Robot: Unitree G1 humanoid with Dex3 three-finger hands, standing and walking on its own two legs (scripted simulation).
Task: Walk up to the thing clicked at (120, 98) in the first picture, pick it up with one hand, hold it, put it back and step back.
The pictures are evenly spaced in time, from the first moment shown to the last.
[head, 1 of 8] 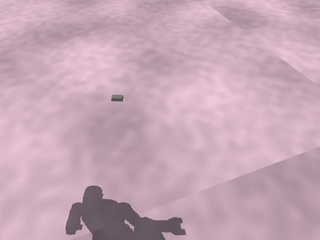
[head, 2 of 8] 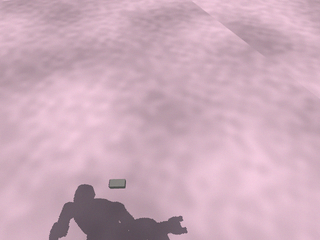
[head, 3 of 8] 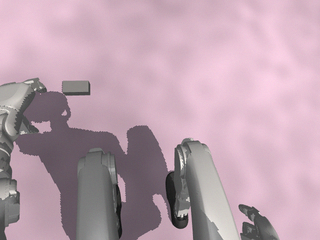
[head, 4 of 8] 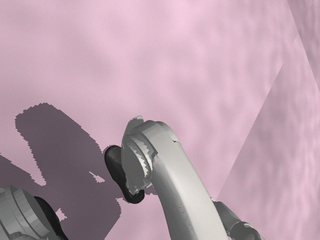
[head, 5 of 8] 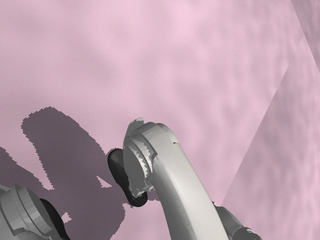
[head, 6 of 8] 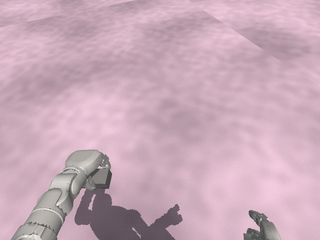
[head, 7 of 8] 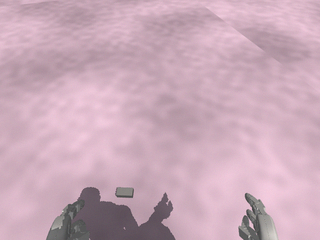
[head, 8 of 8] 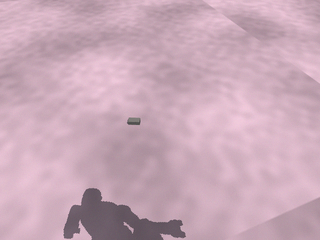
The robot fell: no
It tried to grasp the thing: yes
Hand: left
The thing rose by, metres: 0.69
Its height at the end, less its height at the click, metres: +0.00
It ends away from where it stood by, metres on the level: 0.02
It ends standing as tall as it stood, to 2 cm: yes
